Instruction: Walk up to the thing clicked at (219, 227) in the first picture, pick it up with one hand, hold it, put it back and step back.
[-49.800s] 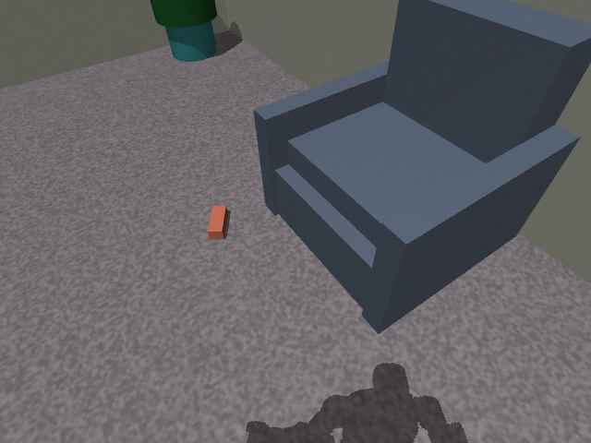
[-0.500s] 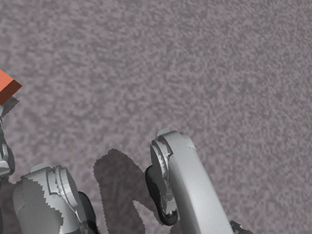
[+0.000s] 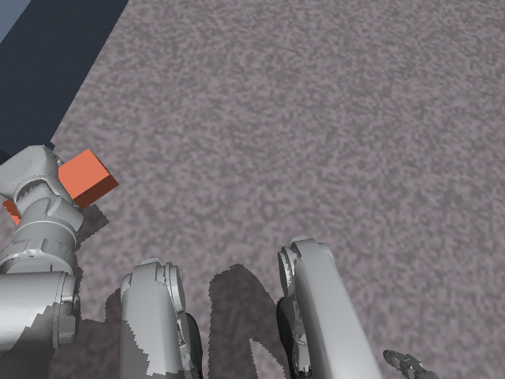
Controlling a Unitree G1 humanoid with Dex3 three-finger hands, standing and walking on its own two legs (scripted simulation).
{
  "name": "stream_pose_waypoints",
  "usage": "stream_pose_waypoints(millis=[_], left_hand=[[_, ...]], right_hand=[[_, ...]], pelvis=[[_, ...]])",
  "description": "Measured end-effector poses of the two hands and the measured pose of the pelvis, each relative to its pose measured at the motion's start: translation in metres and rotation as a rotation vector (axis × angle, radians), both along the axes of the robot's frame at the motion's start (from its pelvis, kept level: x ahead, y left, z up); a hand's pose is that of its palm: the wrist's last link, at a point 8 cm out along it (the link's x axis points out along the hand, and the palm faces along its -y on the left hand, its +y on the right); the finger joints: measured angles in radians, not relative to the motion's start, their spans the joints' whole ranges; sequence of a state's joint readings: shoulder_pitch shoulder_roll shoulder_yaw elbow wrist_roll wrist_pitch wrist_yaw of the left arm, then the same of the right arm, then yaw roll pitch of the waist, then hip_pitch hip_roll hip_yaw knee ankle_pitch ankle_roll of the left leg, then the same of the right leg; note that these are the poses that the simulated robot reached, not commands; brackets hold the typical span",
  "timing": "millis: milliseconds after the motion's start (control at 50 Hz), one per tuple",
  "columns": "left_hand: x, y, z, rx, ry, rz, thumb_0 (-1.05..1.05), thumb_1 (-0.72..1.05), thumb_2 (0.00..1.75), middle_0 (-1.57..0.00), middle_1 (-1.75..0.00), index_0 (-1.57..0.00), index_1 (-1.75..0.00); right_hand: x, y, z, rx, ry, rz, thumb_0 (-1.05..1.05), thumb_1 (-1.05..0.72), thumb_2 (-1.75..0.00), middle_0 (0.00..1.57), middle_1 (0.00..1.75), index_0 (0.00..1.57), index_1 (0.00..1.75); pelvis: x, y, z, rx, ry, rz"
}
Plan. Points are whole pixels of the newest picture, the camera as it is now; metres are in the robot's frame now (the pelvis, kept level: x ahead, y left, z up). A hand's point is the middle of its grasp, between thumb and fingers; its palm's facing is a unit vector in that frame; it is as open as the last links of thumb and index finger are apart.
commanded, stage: lift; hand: left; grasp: from above
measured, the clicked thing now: (65, 193) +0.46 +0.30 -0.14
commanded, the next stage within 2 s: hold in 1.06 s
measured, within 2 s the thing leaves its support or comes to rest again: neither
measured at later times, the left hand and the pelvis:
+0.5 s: hand out of the picture +0.39 +0.27 +0.11, palm faces -0.31 -0.32 -0.90, open 9.3 cm; pelvis +0.03 -0.01 +0.20, yaw +3 degrees
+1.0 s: hand out of the picture +0.39 +0.26 +0.23, palm faces -0.34 -0.32 -0.88, open 9.2 cm; pelvis +0.08 +0.00 +0.32, yaw +5 degrees
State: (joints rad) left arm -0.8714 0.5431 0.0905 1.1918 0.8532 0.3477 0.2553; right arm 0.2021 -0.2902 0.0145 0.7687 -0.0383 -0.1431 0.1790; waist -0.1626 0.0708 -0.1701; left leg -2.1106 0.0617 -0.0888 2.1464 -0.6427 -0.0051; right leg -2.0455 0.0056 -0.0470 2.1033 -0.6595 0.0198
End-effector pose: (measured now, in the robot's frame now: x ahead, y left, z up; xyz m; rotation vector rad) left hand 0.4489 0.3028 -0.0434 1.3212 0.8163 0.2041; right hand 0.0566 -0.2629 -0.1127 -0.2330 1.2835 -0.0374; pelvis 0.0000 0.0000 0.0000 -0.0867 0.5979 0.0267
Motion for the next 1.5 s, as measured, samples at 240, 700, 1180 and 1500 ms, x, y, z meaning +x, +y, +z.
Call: stream_pose_waypoints(millis=[240, 700, 1180, 1500], left_hand=[[-0.033, -0.015, 0.095, -0.008, -0.014, -0.001, 0.02, 0.09, 0.41, -0.73, -0.49, -0.79, -0.49], [-0.060, -0.032, 0.274, -0.023, 0.042, 0.048, 0.02, 0.10, 0.40, -0.71, -0.52, -0.76, -0.53], [-0.052, -0.036, 0.354, -0.036, 0.034, 0.037, 0.02, 0.14, 0.39, -0.68, -0.52, -0.73, -0.53], [-0.057, -0.043, 0.378, -0.026, 0.024, 0.025, 0.01, 0.14, 0.40, -0.68, -0.51, -0.73, -0.52]], right_hand=[[0.044, -0.005, 0.085, -0.077, -0.139, -0.045, 0.00, -0.91, -0.90, 0.20, 0.30, 0.20, 0.30], [0.089, 0.008, 0.258, -0.107, -0.239, -0.112, 0.00, -0.90, -0.90, 0.20, 0.30, 0.20, 0.30], [0.116, 0.013, 0.327, -0.068, -0.239, -0.095, 0.00, -0.89, -0.89, 0.20, 0.30, 0.20, 0.30], [0.147, 0.021, 0.345, -0.005, -0.318, -0.038, 0.00, -0.89, -0.89, 0.20, 0.30, 0.20, 0.30]], pelvis=[[0.004, -0.004, 0.087, 0.018, -0.044, 0.016], [0.054, -0.002, 0.260, 0.053, -0.254, 0.051], [0.091, 0.003, 0.333, 0.088, -0.400, 0.053], [0.094, 0.004, 0.348, 0.101, -0.463, 0.049]])
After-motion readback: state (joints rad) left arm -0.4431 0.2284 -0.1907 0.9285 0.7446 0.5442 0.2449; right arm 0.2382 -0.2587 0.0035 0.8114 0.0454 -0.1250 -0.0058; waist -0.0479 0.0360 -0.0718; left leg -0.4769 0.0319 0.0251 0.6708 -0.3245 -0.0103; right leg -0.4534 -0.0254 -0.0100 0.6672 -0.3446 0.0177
